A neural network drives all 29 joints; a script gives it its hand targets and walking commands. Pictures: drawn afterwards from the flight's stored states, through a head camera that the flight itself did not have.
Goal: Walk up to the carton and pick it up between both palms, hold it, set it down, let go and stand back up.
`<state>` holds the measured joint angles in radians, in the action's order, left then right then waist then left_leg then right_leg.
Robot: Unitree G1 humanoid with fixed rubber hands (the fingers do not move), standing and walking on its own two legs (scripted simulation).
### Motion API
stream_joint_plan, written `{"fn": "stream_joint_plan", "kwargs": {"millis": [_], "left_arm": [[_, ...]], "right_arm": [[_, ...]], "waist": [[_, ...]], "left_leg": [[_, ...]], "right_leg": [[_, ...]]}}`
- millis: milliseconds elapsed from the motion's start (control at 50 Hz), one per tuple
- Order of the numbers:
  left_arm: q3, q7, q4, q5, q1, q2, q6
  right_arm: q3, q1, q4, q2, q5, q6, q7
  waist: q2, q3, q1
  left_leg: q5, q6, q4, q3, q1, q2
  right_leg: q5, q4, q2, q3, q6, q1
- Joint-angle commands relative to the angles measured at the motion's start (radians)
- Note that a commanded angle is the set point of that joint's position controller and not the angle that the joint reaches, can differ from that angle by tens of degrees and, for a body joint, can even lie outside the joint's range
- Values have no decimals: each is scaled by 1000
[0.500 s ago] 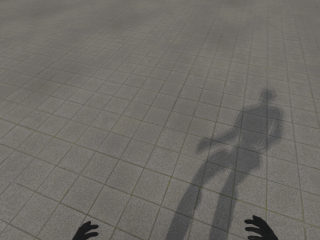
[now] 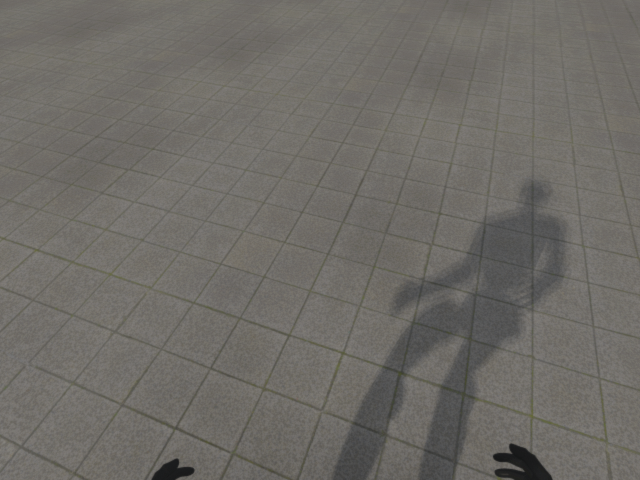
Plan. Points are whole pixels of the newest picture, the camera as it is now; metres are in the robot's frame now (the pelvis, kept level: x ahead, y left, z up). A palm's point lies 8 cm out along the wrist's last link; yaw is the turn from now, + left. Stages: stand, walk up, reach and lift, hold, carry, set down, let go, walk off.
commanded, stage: walk up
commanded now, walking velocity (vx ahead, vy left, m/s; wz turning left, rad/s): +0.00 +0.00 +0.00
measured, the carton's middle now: out of the picture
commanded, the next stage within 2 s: none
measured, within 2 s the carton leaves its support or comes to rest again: neither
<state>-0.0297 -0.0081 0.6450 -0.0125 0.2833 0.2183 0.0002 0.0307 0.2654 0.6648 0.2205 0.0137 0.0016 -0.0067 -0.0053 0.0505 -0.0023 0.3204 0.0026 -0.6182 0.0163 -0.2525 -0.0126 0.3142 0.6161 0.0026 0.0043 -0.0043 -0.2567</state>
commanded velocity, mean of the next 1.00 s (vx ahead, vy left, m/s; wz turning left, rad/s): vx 0.00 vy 0.00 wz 0.00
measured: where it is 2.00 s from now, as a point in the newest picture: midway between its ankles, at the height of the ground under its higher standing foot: outside the picture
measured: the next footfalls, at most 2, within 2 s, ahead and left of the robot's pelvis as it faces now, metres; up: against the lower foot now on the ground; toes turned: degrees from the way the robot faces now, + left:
right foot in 0.48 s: +0.02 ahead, -0.22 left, +0.00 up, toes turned +5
left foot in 0.74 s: -0.05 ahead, -0.04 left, +0.00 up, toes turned +10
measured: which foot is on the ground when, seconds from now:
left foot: down 0.00-0.48, up 0.50-0.72, down 0.74-1.00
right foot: down 0.00-0.20, up 0.22-0.46, down 0.48-0.76, up 0.78-1.00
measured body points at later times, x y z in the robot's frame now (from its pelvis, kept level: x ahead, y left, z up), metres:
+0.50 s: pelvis -0.05 -0.08 -0.02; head -0.01 -0.09 +0.43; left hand +0.11 +0.19 -0.11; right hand +0.06 -0.39 -0.12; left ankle +0.01 +0.11 -0.72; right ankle -0.02 -0.22 -0.73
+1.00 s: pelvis -0.15 -0.20 +0.00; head -0.12 -0.16 +0.44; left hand -0.10 +0.10 -0.14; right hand +0.04 -0.45 -0.09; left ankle -0.09 -0.05 -0.73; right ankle -0.13 -0.34 -0.65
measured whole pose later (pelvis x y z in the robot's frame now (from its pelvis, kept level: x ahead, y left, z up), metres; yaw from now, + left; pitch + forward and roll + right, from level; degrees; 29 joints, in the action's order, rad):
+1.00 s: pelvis -0.15 -0.20 +0.00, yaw +15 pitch -2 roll +1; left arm -0.05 -0.05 0.74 -0.02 0.15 0.33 -0.13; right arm 0.06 0.25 0.68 0.27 0.06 -0.02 0.05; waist -0.10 0.11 0.01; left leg 0.16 0.00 -0.57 -0.07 -0.37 0.04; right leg 0.41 1.18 0.00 0.09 -0.06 -0.48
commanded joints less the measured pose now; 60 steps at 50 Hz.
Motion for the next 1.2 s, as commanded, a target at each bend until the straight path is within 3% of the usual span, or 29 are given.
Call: {"fn": "stream_joint_plan", "kwargs": {"millis": [0,140,160,180,200,220,280,380,420,440,460,480,500,560,640,700,720,740,760,780,820,880,1000,1060,1080,1100,1120,1140,1180], "left_arm": [[-36,6,-106,0,-12,134,28],[-35,8,-90,-1,-7,134,28],[-63,-11,-116,-53,-200,258,0],[-53,-22,-123,-59,-153,209,-18],[-42,-22,-120,-65,-157,180,-39],[-37,-20,-126,-62,-161,171,-56],[-38,-30,-106,-53,-153,162,-83],[-33,-58,-99,-24,-195,152,-89],[-43,-60,-72,-11,-131,168,-77],[-51,-62,-49,-7,-67,187,-66],[-66,-61,-25,-12,-21,246,-55],[-89,-52,-52,-8,-87,393,-49],[-84,-34,-56,-7,-110,368,-46],[-61,-10,-59,-33,-277,267,-41],[-44,-11,-46,-20,-236,228,-57],[-31,-6,-9,-10,-200,242,-81],[-22,-9,6,-1,-167,239,-84],[-6,-12,-16,6,-123,185,-79],[-14,-2,-57,-23,-239,202,-89],[-27,1,-49,-36,-263,235,-98],[-38,-6,-11,-36,-204,233,-105],[-45,-31,11,-33,-165,229,-105],[-40,-38,-18,9,-140,189,-102],[-60,-29,8,31,-6,198,-80],[-70,-21,22,29,40,210,-66],[-80,-14,31,14,48,266,-55],[-97,-17,6,17,-41,397,-51],[-79,-7,-11,-11,-97,358,-40],[-53,6,-4,-39,-224,275,-26]], "right_arm": [[37,-25,-105,134,-2,-29,5],[34,-3,-98,134,-1,-28,5],[79,69,-80,260,25,-45,31],[106,106,-65,346,32,-50,45],[109,146,-63,336,39,-52,55],[110,143,-54,315,40,-49,70],[98,-9,-63,282,58,-43,84],[100,18,-71,316,53,-33,66],[99,-18,-95,332,49,-15,54],[86,-47,-108,316,37,-5,47],[63,12,-116,244,24,1,46],[46,0,-156,148,-5,-8,55],[56,-56,-157,190,-1,-5,78],[81,54,-60,235,-2,-7,82],[62,75,-40,187,-7,-15,46],[59,112,-42,160,-1,-27,41],[63,130,-51,179,6,-37,44],[79,136,-71,274,36,-47,49],[116,137,-85,391,34,-43,53],[112,114,-81,349,41,-42,67],[99,-18,-92,283,49,-42,77],[88,-51,-98,250,48,-47,72],[97,14,-75,288,51,-22,61],[99,-36,-112,306,46,11,44],[88,-43,-120,288,30,18,38],[71,13,-137,224,13,19,35],[67,-76,-190,160,6,9,46],[83,-127,-179,229,23,8,64],[98,-2,-106,248,12,7,64]], "waist": [[14,-52,0],[3,-32,2],[-33,9,-48],[92,-76,-49],[171,-86,-74],[104,-77,-60],[76,-73,19],[187,-125,-17],[202,-151,15],[155,-162,60],[-24,-180,75],[-387,-174,96],[-340,-152,132],[-180,-42,12],[-216,-85,33],[-174,-133,11],[-102,-142,-5],[147,-164,0],[242,-90,-61],[130,-83,-39],[51,-23,29],[69,-84,29],[199,-115,-25],[259,-121,26],[201,-113,58],[-5,-107,53],[-335,-51,90],[-220,8,112],[-130,23,6]], "left_leg": [[-136,-33,131,-88,-7,-79],[-84,-35,150,-92,-11,-72],[-363,-103,172,-263,-10,-177],[-502,-222,218,-416,111,-310],[-620,-340,257,-542,142,-435],[-647,-378,247,-532,117,-463],[-578,-283,210,-342,25,-334],[-463,-233,169,-310,22,-280],[-425,-190,114,-272,-79,-237],[-371,-150,46,-228,-184,-186],[-168,-80,-117,-144,-301,-65],[346,10,-312,1,-464,147],[420,-2,-553,-129,-389,97],[195,-13,-685,-110,-312,75],[166,5,-361,-9,-200,22],[24,-9,42,15,-3,35],[-61,-30,165,-52,95,26],[-35,-121,279,-433,183,-212],[-208,-290,367,-720,66,-440],[-227,-317,354,-676,12,-415],[-204,-275,307,-482,-67,-289],[-204,-246,270,-397,-14,-213],[-69,-210,282,-435,52,-203],[-49,-133,284,-405,-117,-162],[7,-81,237,-370,-202,-120],[137,-16,57,-255,-300,-6],[295,37,-228,-38,-449,191],[308,25,-425,-171,-429,115],[193,3,-647,-177,-326,112]], "right_leg": [[-133,-127,75,75,37,-4],[-96,-145,77,91,37,-15],[-310,109,34,-13,48,-109],[-150,277,-15,-39,15,-219],[221,513,-9,7,0,-333],[212,648,42,86,2,-370],[115,654,80,148,-18,-319],[150,307,72,80,-15,-192],[94,114,20,13,9,-23],[-25,-51,-15,-35,28,122],[-58,-167,46,75,77,220],[-140,-298,363,440,242,160],[-179,-342,380,469,336,20],[-370,-207,295,250,301,-89],[-473,-132,273,207,292,16],[-436,-50,252,181,232,29],[-315,10,234,149,173,-67],[-73,269,116,38,53,-274],[293,483,-25,-10,-13,-389],[252,646,8,98,-19,-375],[118,764,22,133,-37,-361],[40,795,1,117,-54,-348],[198,322,15,89,-48,-218],[140,26,-42,25,5,35],[45,-124,-58,9,27,124],[140,-255,73,191,80,153],[219,-402,365,537,215,4],[83,-425,416,568,276,-114],[-178,-319,314,340,260,-173]]}}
